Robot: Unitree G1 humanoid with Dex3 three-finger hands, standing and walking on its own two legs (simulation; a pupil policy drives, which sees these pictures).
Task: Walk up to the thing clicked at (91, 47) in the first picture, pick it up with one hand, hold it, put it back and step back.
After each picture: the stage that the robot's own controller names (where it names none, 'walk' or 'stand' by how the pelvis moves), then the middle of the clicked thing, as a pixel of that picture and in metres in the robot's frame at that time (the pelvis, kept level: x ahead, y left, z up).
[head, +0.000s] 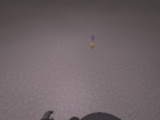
stand; (91, 46) +1.71 +0.03 -0.72
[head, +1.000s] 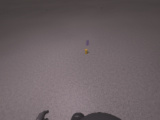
walk; (86, 51) +1.56 +0.25 -0.70
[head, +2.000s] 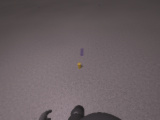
walk; (79, 65) +1.03 +0.32 -0.72
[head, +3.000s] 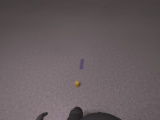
walk; (77, 84) +0.61 +0.26 -0.71
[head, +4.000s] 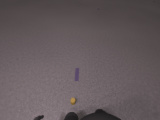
stand; (72, 101) +0.36 +0.16 -0.71
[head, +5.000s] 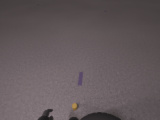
stand; (74, 106) +0.30 +0.19 -0.72
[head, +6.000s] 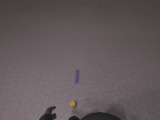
stand; (72, 104) +0.30 +0.23 -0.72
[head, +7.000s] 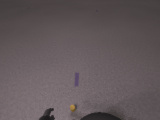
stand; (72, 108) +0.29 +0.22 -0.73
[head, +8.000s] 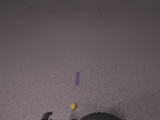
stand; (73, 107) +0.30 +0.22 -0.73
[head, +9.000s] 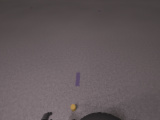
stand; (73, 107) +0.30 +0.22 -0.73
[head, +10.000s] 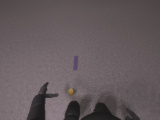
go down; (71, 92) +0.33 +0.20 -0.63
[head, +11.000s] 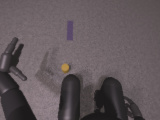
go down; (65, 68) +0.40 +0.21 -0.31
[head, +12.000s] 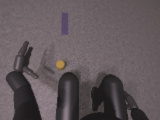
close in; (60, 65) +0.40 +0.22 -0.28
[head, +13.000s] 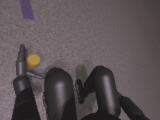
close; (33, 61) +0.40 +0.25 -0.22
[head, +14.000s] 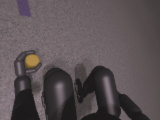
close; (31, 62) +0.38 +0.26 -0.23
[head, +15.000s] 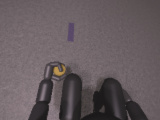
lift; (59, 71) +0.32 +0.24 -0.08
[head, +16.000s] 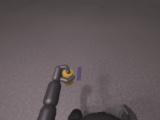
hold; (68, 77) +0.32 +0.17 +0.05
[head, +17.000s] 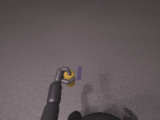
hold; (69, 78) +0.32 +0.17 +0.00
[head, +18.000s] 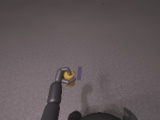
hold; (69, 78) +0.32 +0.17 +0.00
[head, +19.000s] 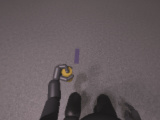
crouch; (67, 74) +0.35 +0.17 -0.06
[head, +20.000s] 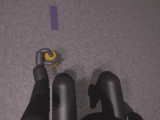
lower; (51, 59) +0.42 +0.23 -0.16
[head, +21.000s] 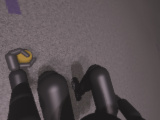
lower; (25, 59) +0.41 +0.26 -0.23
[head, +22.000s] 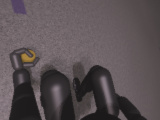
lower; (28, 59) +0.41 +0.26 -0.23
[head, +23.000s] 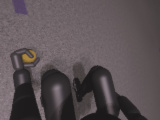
lower; (29, 59) +0.40 +0.26 -0.23
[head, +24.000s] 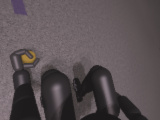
lower; (28, 59) +0.40 +0.26 -0.23
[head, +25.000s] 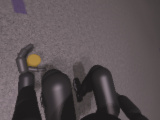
open; (32, 62) +0.39 +0.24 -0.23
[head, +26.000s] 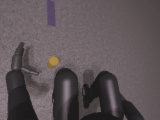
stand; (52, 62) +0.39 +0.22 -0.24
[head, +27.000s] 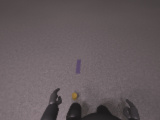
stand; (74, 96) +0.33 +0.16 -0.62
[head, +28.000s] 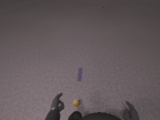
stand; (76, 103) +0.34 +0.16 -0.67
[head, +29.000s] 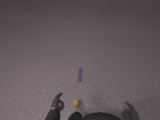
stand; (76, 104) +0.33 +0.16 -0.67
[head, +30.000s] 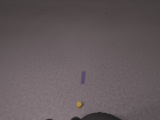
walk; (79, 105) +0.35 +0.16 -0.72
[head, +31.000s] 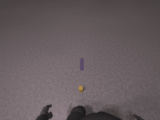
walk; (80, 89) +0.46 +0.14 -0.70
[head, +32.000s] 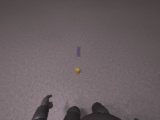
walk; (77, 71) +0.73 +0.17 -0.70
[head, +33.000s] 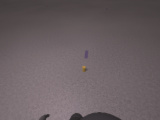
stand; (83, 68) +0.98 +0.19 -0.71
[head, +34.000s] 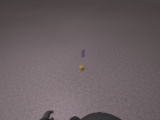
stand; (81, 68) +0.96 +0.20 -0.73
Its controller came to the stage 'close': yes
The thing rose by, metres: 0.71
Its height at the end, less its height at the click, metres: +0.00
